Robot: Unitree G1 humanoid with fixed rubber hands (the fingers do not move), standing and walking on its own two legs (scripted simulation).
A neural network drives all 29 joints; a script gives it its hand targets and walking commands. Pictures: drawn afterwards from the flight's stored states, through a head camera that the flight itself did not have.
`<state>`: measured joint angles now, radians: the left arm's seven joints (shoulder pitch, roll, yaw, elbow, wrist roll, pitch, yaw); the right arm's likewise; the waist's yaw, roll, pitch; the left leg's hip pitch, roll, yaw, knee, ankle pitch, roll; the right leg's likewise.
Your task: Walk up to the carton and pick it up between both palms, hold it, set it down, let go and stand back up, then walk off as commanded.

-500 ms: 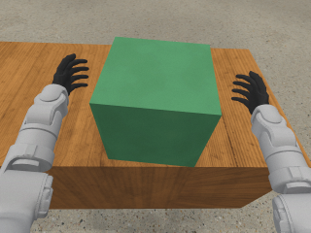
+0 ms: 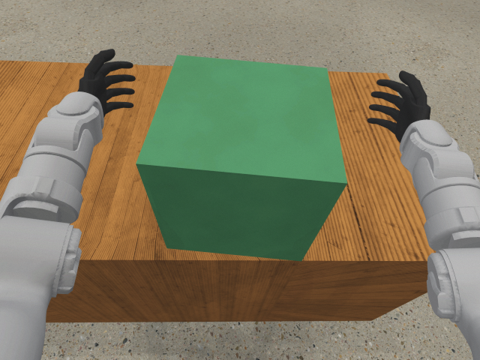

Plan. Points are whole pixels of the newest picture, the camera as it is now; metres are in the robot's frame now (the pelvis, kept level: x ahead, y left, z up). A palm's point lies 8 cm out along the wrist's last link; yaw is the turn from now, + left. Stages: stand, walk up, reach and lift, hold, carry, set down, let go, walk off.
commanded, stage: reach and lift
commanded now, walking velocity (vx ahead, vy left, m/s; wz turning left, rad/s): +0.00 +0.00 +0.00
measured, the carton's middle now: (242, 163) +0.49 +0.01 +0.00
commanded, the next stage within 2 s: none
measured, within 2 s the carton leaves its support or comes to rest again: neither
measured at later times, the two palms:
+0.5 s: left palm (123, 159) +0.43 +0.23 +0.06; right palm (383, 159) +0.44 -0.23 +0.09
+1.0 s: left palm (135, 169) +0.44 +0.21 +0.03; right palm (368, 180) +0.44 -0.22 +0.03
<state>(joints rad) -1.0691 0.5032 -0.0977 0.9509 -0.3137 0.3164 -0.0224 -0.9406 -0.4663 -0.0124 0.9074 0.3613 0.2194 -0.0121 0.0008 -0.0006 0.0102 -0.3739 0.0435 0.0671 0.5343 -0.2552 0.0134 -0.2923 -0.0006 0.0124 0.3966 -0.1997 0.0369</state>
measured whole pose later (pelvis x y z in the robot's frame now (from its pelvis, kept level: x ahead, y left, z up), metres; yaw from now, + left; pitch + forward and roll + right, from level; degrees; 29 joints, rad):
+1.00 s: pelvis -0.03 -0.02 -0.03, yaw +0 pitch +24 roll -1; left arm -1.09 0.39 -0.20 1.47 -0.37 -0.31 -0.03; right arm -0.94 -0.33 0.09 1.20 0.36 -0.21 -0.06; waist 0.00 -0.02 -0.17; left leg -0.85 0.04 0.07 0.65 -0.22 0.01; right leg -0.82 0.00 0.01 0.64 -0.23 0.02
